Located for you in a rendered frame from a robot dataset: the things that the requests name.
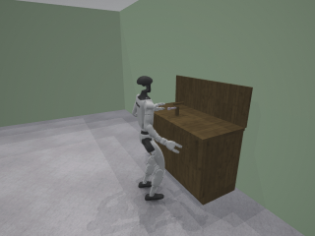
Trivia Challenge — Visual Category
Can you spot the right robot foot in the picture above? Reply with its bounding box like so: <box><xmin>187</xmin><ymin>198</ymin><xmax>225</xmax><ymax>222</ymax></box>
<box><xmin>145</xmin><ymin>193</ymin><xmax>164</xmax><ymax>201</ymax></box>

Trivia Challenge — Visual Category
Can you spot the right robot forearm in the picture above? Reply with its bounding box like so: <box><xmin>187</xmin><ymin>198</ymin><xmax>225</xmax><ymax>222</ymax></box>
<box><xmin>146</xmin><ymin>125</ymin><xmax>168</xmax><ymax>146</ymax></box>

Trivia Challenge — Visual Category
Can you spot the robot foot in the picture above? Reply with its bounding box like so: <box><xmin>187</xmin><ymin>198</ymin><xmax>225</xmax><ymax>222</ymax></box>
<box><xmin>138</xmin><ymin>181</ymin><xmax>152</xmax><ymax>188</ymax></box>
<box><xmin>145</xmin><ymin>193</ymin><xmax>164</xmax><ymax>201</ymax></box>

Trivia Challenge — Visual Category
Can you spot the left robot foot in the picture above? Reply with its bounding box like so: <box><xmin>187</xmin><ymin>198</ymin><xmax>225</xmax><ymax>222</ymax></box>
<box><xmin>138</xmin><ymin>181</ymin><xmax>152</xmax><ymax>188</ymax></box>

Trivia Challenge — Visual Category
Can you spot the robot left upper arm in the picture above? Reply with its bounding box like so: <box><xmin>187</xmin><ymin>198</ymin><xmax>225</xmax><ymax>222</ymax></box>
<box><xmin>132</xmin><ymin>94</ymin><xmax>139</xmax><ymax>117</ymax></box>

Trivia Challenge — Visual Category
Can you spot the robot right upper arm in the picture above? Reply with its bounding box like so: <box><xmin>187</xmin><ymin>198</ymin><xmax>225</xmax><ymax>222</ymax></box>
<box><xmin>144</xmin><ymin>100</ymin><xmax>155</xmax><ymax>131</ymax></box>

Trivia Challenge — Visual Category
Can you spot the right robot hand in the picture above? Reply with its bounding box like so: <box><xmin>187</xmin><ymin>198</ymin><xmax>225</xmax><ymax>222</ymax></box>
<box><xmin>165</xmin><ymin>141</ymin><xmax>182</xmax><ymax>153</ymax></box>

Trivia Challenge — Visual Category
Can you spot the left robot hand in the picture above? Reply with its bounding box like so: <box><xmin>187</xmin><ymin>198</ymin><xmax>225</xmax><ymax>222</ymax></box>
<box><xmin>154</xmin><ymin>102</ymin><xmax>165</xmax><ymax>112</ymax></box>

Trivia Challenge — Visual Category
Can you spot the counter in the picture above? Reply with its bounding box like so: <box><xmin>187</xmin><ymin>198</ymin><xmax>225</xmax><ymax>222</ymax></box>
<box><xmin>150</xmin><ymin>75</ymin><xmax>253</xmax><ymax>205</ymax></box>

